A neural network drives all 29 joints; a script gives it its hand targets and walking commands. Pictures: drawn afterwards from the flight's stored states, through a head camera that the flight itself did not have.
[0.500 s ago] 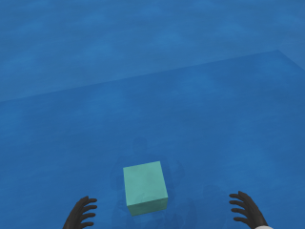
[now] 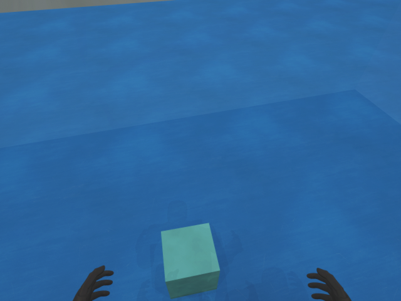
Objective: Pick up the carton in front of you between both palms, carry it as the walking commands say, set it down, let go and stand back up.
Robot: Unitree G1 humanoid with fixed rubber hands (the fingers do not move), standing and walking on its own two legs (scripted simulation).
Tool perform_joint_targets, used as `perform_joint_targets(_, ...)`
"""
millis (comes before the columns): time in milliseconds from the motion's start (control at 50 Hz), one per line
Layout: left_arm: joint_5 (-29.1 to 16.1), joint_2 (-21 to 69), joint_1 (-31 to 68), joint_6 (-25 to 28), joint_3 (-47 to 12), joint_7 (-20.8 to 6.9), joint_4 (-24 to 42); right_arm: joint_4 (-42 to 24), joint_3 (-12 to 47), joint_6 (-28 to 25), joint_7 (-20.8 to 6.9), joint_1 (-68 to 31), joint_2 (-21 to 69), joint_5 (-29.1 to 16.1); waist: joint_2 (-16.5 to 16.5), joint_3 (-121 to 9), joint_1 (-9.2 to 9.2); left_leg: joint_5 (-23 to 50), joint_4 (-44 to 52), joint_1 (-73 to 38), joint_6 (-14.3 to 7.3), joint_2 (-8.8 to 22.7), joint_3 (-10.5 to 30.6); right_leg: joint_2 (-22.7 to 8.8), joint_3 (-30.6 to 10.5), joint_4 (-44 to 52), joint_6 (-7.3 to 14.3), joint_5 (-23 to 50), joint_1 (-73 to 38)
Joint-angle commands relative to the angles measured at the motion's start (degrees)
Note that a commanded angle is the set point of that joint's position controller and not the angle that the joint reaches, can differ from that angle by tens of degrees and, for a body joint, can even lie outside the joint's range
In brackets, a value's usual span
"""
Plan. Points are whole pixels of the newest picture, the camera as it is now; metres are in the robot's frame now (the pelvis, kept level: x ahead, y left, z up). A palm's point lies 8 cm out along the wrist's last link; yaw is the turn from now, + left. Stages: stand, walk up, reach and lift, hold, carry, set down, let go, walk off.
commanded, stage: stand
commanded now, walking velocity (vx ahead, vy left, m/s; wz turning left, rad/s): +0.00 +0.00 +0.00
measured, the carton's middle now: (189, 261) +0.45 +0.07 -0.65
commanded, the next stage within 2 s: none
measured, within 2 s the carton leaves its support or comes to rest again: neither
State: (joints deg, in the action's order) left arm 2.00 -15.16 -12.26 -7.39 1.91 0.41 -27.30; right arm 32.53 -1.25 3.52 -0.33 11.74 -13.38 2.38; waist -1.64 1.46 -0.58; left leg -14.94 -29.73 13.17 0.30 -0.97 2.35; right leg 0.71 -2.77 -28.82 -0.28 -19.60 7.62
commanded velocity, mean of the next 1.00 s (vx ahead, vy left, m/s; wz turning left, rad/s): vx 0.00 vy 0.00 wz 0.00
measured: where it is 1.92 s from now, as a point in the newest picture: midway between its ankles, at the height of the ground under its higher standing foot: outside the picture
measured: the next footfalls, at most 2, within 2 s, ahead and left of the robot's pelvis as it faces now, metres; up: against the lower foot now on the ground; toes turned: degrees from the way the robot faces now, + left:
none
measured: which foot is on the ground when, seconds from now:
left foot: down 0.00-1.00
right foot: down 0.00-1.00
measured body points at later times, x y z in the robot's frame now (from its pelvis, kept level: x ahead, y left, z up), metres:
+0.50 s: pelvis +0.02 +0.02 +0.00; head +0.03 +0.04 +0.45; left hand +0.17 +0.30 -0.11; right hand +0.14 -0.28 -0.09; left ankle +0.01 +0.12 -0.74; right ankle -0.04 -0.12 -0.74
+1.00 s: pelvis +0.00 +0.02 +0.01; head +0.00 +0.04 +0.46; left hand +0.12 +0.32 -0.11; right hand +0.11 -0.29 -0.09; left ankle +0.01 +0.12 -0.74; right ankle -0.04 -0.12 -0.74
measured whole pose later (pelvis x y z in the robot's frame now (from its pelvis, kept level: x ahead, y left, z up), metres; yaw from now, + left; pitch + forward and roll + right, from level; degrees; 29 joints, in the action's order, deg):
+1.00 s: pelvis +0.00 +0.02 +0.01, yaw -1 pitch -2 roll +0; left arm 1.6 -21.2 -10.0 0.2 1.1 1.2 -51.2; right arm 53.3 -1.4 -0.3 0.7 8.0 -20.1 1.5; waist -2.0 1.2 0.4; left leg -13.2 -25.7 10.8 -1.3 -1.3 0.8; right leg 0.0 -4.3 -22.3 -1.6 -16.1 4.6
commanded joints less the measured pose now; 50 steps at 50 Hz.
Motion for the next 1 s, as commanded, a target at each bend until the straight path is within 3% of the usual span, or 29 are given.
perform_joint_targets(0, 0.65, -8.17, 3.18, 4.81, 3.01, 0.51, 0.46, -0.29, -3.85, -2.55, 1.02, -1.79, -11.09, 1.05, 1.11, 0.56, 1.11, -5.60, 5.40, 2.00, -0.65, 3.44, 2.72, -2.16, -3.16, 6.20, 0.32, -4.30, 8.40)
perform_joint_targets(60, 0.45, -8.63, 2.47, 6.22, 2.90, -0.24, -2.49, 1.41, -3.73, -3.39, 0.53, -3.76, -11.58, 0.43, 3.51, -2.23, 0.44, -1.63, 5.95, 2.44, -1.28, 4.56, 3.91, -2.10, -2.42, 3.92, 0.25, 3.08, 4.62)
perform_joint_targets(180, 0.30, -10.65, 1.99, 7.30, 2.63, 0.40, -6.72, 4.83, -3.85, -3.90, 0.93, -2.96, -13.03, 0.02, 3.42, -5.21, 0.97, 13.54, 3.23, -2.10, -1.44, 5.18, 3.59, -3.19, -3.22, 3.56, 0.03, 12.78, 2.60)
perform_joint_targets(380, 0.08, -12.03, 1.71, 7.65, 1.84, 1.12, -11.75, 8.86, -3.54, -4.06, 1.58, -2.75, -14.99, -0.27, 2.33, -5.24, 1.05, 21.43, 2.81, -5.11, -1.80, 5.75, 3.77, -3.86, -3.21, 3.70, -0.18, 18.76, 1.39)
perform_joint_targets(980, -0.41, -14.46, 3.82, 8.29, 0.93, 0.97, -21.45, 18.44, -2.14, -4.47, 1.27, -5.80, -16.58, -0.90, 1.76, -1.68, 1.00, 11.87, 8.52, -5.42, -2.26, 6.36, 4.86, -5.32, -4.71, 10.04, 0.62, 12.43, 0.66)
